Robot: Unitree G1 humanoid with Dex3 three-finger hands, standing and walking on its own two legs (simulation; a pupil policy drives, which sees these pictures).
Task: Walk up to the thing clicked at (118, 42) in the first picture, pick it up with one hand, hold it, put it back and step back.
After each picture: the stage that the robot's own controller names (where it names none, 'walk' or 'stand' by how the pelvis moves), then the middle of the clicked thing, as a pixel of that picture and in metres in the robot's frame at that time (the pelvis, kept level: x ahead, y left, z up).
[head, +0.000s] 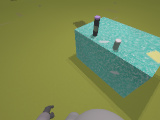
stand; (116, 44) +0.85 -0.24 -0.08
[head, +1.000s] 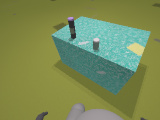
walk; (96, 44) +0.77 +0.04 -0.05
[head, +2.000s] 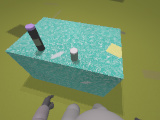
stand; (74, 54) +0.53 +0.19 -0.04
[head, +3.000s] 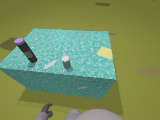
stand; (66, 62) +0.48 +0.25 -0.06
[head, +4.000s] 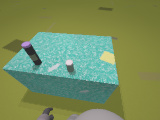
stand; (69, 66) +0.47 +0.23 -0.08
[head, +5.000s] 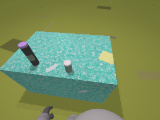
stand; (68, 66) +0.46 +0.24 -0.08
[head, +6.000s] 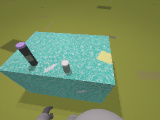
stand; (66, 66) +0.46 +0.26 -0.08
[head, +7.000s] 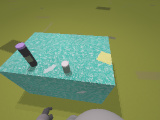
stand; (66, 67) +0.45 +0.26 -0.08
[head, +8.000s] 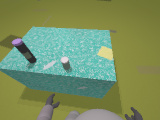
rise first; (65, 63) +0.46 +0.26 -0.08
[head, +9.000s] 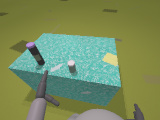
rise first; (71, 66) +0.47 +0.23 -0.08
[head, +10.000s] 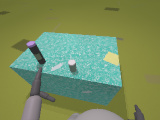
go down; (72, 66) +0.47 +0.23 -0.08
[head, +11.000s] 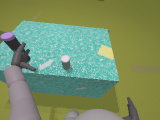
go down; (66, 62) +0.45 +0.21 -0.04
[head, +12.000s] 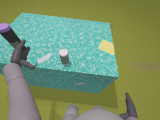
close in; (64, 56) +0.48 +0.21 -0.02
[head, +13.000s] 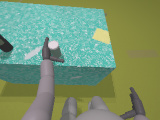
close; (55, 50) +0.49 +0.23 +0.02
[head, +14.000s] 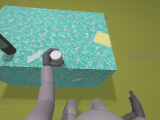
lift; (57, 59) +0.42 +0.22 +0.01
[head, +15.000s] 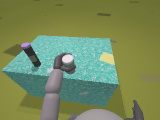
lift; (69, 64) +0.33 +0.17 +0.15
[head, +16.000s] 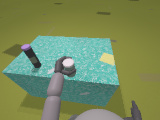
hold; (69, 68) +0.32 +0.16 +0.12
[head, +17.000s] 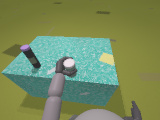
hold; (70, 68) +0.32 +0.16 +0.11
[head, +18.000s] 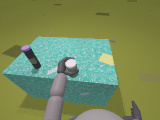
hold; (72, 68) +0.33 +0.15 +0.11
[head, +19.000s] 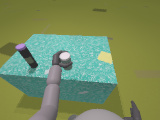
crouch; (66, 61) +0.38 +0.19 +0.11
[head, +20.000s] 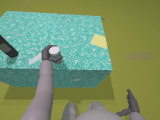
lower; (56, 55) +0.45 +0.22 +0.02
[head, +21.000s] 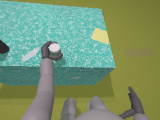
lower; (56, 52) +0.47 +0.21 +0.02
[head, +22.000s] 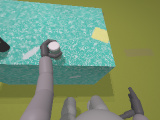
lower; (55, 51) +0.47 +0.22 +0.02
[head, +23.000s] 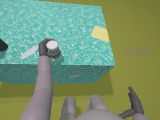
lower; (54, 50) +0.48 +0.22 +0.02
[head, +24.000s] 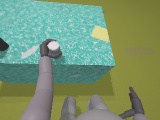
rest; (55, 51) +0.48 +0.21 +0.02
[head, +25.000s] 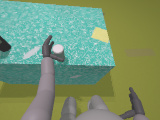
withdraw; (59, 53) +0.46 +0.19 +0.02
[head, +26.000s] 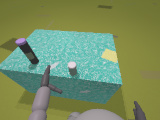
sink last; (72, 68) +0.42 +0.19 -0.03
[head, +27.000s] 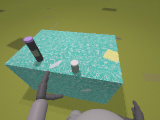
stand; (75, 66) +0.44 +0.19 -0.04
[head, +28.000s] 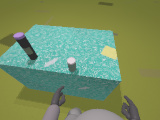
stand; (71, 64) +0.44 +0.19 -0.02
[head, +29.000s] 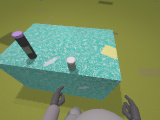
stand; (71, 64) +0.44 +0.19 -0.02
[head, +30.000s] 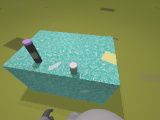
stand; (73, 68) +0.44 +0.18 -0.07
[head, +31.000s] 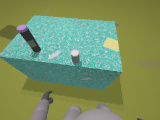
walk; (75, 57) +0.49 +0.16 -0.05
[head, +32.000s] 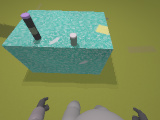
walk; (73, 39) +0.70 +0.23 -0.06
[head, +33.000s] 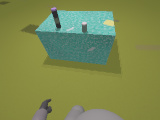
stand; (84, 27) +1.05 +0.20 -0.05
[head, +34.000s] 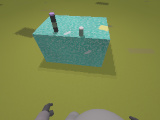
stand; (81, 31) +1.07 +0.22 -0.08
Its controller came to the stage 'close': yes
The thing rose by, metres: 0.20
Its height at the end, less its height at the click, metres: +0.00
